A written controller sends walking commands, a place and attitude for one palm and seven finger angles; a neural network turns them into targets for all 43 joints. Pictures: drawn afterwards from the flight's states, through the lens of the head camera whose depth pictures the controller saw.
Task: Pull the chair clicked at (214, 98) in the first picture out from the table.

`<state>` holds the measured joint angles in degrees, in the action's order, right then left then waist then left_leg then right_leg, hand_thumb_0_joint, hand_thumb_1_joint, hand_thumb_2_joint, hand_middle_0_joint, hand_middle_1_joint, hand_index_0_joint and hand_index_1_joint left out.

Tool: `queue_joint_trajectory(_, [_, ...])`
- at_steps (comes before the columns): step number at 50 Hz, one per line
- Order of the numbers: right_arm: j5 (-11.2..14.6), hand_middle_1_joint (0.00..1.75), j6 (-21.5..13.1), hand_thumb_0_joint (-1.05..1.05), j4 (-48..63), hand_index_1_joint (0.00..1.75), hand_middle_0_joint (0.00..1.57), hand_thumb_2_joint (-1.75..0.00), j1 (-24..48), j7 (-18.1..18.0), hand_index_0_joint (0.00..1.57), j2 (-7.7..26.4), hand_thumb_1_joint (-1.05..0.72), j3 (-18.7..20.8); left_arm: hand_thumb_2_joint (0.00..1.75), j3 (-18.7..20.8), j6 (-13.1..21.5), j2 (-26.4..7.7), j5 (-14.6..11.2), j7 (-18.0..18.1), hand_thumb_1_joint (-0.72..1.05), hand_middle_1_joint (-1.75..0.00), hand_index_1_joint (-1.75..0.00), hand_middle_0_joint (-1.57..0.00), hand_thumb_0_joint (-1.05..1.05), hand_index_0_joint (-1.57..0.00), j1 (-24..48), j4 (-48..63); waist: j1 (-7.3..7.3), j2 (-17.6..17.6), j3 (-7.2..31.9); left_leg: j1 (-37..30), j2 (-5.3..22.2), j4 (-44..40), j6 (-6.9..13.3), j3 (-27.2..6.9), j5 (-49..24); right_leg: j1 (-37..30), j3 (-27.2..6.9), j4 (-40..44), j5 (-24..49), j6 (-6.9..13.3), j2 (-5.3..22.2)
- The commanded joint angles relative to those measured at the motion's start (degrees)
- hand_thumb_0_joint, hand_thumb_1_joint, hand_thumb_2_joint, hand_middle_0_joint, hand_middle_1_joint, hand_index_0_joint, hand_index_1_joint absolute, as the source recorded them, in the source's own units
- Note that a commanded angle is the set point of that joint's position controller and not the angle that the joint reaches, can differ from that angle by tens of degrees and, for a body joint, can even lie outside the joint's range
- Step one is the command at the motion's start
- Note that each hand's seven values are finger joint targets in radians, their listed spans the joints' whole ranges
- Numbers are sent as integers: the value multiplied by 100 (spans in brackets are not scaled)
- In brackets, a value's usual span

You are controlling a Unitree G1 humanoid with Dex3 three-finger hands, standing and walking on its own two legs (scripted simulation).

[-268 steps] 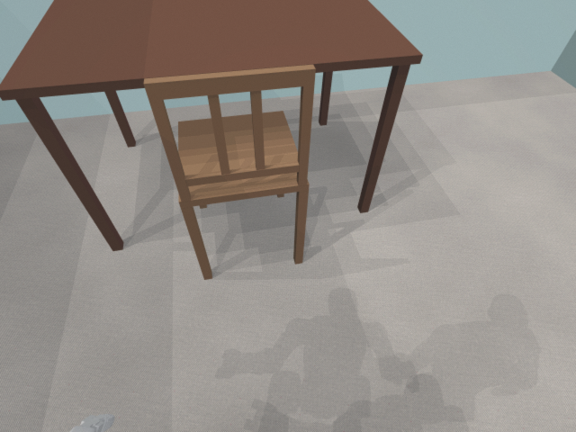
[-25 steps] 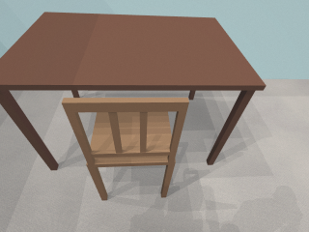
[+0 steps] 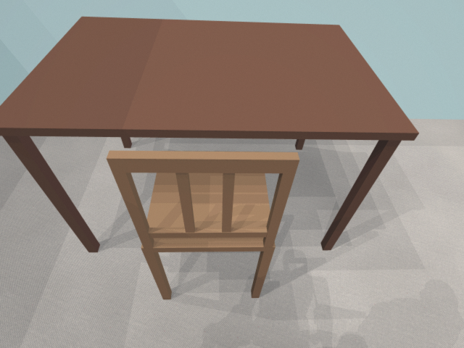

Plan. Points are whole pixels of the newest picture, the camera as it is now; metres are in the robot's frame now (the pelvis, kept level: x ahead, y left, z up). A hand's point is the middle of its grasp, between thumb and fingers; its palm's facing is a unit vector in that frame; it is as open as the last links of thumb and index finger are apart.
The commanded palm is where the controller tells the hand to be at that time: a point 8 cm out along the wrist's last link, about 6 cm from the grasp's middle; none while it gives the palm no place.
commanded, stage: look again from close up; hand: left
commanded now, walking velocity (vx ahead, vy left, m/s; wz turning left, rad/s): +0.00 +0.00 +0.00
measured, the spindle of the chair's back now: (186, 203) +0.46 +0.14 -0.10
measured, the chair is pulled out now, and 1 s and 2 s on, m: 0.00 0.00 0.00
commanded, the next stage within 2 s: raise the hand toward the chair's back in 0.10 s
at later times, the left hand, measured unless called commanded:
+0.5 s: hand (146, 306) +0.19 +0.16 -0.01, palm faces +0.05 -1.00 +0.05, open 8.2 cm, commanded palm +0.11 +0.23 -0.07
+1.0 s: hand (139, 326) +0.17 +0.17 -0.06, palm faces +0.09 -1.00 -0.02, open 12.6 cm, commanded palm +0.14 +0.23 -0.06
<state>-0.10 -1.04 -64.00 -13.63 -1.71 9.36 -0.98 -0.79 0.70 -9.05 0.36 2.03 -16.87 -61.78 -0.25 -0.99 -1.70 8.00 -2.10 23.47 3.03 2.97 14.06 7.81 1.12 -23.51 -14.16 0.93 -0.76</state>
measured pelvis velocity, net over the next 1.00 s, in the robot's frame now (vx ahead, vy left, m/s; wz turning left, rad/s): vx -0.05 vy -0.03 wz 0.03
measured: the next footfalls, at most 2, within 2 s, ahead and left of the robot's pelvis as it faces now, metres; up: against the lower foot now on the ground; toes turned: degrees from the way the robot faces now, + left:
none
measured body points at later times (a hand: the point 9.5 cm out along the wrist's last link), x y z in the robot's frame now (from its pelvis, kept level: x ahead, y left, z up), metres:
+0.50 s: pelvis -0.04 +0.00 -0.06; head -0.01 +0.01 +0.39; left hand +0.18 +0.21 -0.01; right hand +0.15 -0.25 -0.12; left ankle -0.01 +0.08 -0.74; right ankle -0.01 -0.11 -0.74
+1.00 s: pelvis -0.05 -0.03 -0.10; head +0.02 -0.02 +0.34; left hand +0.16 +0.23 -0.06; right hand +0.13 -0.24 -0.19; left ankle -0.01 +0.08 -0.74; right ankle -0.02 -0.11 -0.74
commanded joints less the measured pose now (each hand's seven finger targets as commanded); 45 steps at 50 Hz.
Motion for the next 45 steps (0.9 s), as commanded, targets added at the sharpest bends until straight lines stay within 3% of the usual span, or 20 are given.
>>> queue_joint_trajectory(1, [-12,30,-99,0,120,30,20,-90,-299,-26,20,583,-90,76,90,77,81,-506,11,32,90,-30,-30,-20,0,-20,-322,171,34,124,-70,-3,798,-479,-33,-724,-1116,137,-593,374,1037,137,663])
queue_joint_trajectory(9, [-3,30,-120,0,82,30,20,-90,-362,-33,20,567,-90,66,90,74,74,-474,21,41,90,-30,-30,-20,0,-20,-417,92,19,99,-121,-3,804,-560,-13,-748,-1149,129,-544,403,950,108,672])
queue_joint_trajectory(10, [11,30,-176,0,453,30,20,-90,-58,2,20,694,-90,74,90,63,223,-576,141,269,90,-30,-30,-20,0,-20,-695,-113,-69,208,-264,299,867,555,-187,-597,-2665,356,-577,110,2772,1,858])
queue_joint_trajectory(11, [276,30,-890,0,2499,30,20,-90,-335,-172,20,1613,-90,293,89,715,1271,-1732,-1097,262,88,-30,-30,-20,0,-20,3321,8892,572,1356,2593,-1497,348,23,-369,-702,-2860,168,-29,-384,1992,48,223])
queue_joint_trajectory(12, [284,30,-1352,0,2208,30,20,-90,209,-370,20,1023,-90,22,88,938,1152,-2010,-791,533,85,-29,-29,-20,0,-20,2464,8775,341,1520,2251,-1622,620,-59,-434,-452,-2668,718,39,-826,498,38,46])
queue_joint_trajectory(13, [205,30,-1685,0,2421,30,20,-90,153,-286,20,838,-90,104,87,-169,349,-172,-713,542,83,-29,-29,-19,0,-19,-270,7029,199,1311,1495,-848,667,-331,-481,-754,-2449,1303,282,-1253,-515,85,3])
queue_joint_trajectory(14, [296,30,-1775,0,2209,30,20,-90,-20,-253,20,881,-90,136,86,-621,35,629,-936,530,81,-29,-29,-19,0,-19,-755,6225,312,759,620,-95,544,-201,-443,-825,-1801,1601,342,-1301,-576,26,97])
queue_joint_trajectory(15, [241,30,-1838,0,2545,30,20,-90,39,-214,20,1145,-90,252,85,-478,337,386,-1016,477,78,-28,-28,-19,0,-19,-17,6827,357,607,173,489,476,126,-403,-917,-974,1739,411,-1136,-475,10,134])
queue_joint_trajectory(16, [126,30,-1877,0,2623,30,20,-90,84,-180,20,1274,-90,327,84,-179,652,59,-913,412,76,-28,-28,-19,0,-19,24,6619,431,50,186,916,396,531,-374,-963,-329,2019,470,-991,-429,22,86])
queue_joint_trajectory(19, [-2,30,-1862,0,3107,30,20,-90,384,-9,20,1207,-90,472,81,-53,1807,660,-1058,-245,69,-27,-27,-18,0,-18,-1438,5232,70,-1779,495,2321,304,1760,-364,-789,229,2969,654,-1790,-877,52,-7])
queue_joint_trajectory(21, [-23,30,-1829,0,3427,30,20,-90,603,159,20,1183,-90,571,79,252,2817,519,-1333,-924,64,-26,-26,-17,0,-17,-2036,5366,-222,-1472,919,3055,220,2382,-438,-589,288,3306,537,-2446,-967,102,-10])
queue_joint_trajectory(23, [-4,30,-1690,0,3737,30,20,-90,770,346,20,1192,-90,638,77,892,3532,-188,-1340,-1496,60,-25,-25,-17,0,-17,-2046,5287,-408,-112,1194,3457,117,2887,-528,-445,154,3580,376,-3127,-688,240,28])
queue_joint_trajectory(25, [37,30,-1479,0,4199,30,20,-90,944,346,20,1198,-90,648,75,1244,3404,-571,-1274,-1544,55,-25,-25,-16,0,-16,-1948,5602,-553,116,1534,3805,82,3010,-452,-344,473,3637,298,-3462,-806,241,6])
queue_joint_trajectory(27, [103,30,-1244,0,4547,30,20,-90,1026,269,20,1193,-90,611,73,1428,3054,-849,-1396,-1390,50,-24,-24,-16,0,-16,-1370,6365,-522,151,1712,4132,25,3047,-360,-352,1201,3597,45,-3333,-1464,201,5])
queue_joint_trajectory(31, [66,30,-1164,0,4642,30,20,-90,595,30,20,960,-90,551,69,1389,3263,-856,-1438,-849,41,-22,-22,-15,0,-15,-563,8281,-206,712,2487,3757,149,3517,-161,-416,613,3496,-239,-3264,-994,164,-18])
queue_joint_trajectory(32, [50,30,-1164,0,4543,30,20,-90,476,-9,20,989,-90,532,68,1333,3417,-945,-1393,-804,39,-22,-22,-15,0,-15,-306,8588,-25,588,2553,3759,199,3613,-146,-501,602,3678,-237,-3299,-991,136,-58])
queue_joint_trajectory(35, [27,30,-1333,0,4268,30,20,-90,485,-102,20,1039,-90,420,65,713,3733,-647,-1398,-1106,32,-21,-21,-14,0,-14,30,8320,362,744,1994,4011,235,3921,-109,-579,788,4150,-326,-3174,-1238,115,-32])
queue_joint_trajectory(37, [67,30,-1440,0,4130,30,20,-90,477,-161,20,1124,-90,354,63,545,3602,-641,-1442,-1464,27,-20,-20,-14,0,-14,34,7724,524,417,1764,4329,240,4056,-86,-619,1125,4262,-416,-3026,-1698,82,-16])
queue_joint_trajectory(41, [217,30,-1476,0,4141,30,20,-90,512,-270,20,1157,-90,341,59,1047,2836,-1000,-1702,-1938,18,-19,-19,-13,0,-13,-366,6973,180,94,2136,4624,184,4001,-84,-548,1186,3556,-622,-2716,-2115,15,101])
queue_joint_trajectory(45, [233,30,-1398,0,4194,30,20,-90,623,-279,20,957,-90,357,55,1696,2351,-1169,-1865,-1600,8,-17,-17,-12,0,-12,-588,7301,-140,29,2620,4346,175,3776,-99,-521,556,2778,-614,-2691,-1252,-56,205])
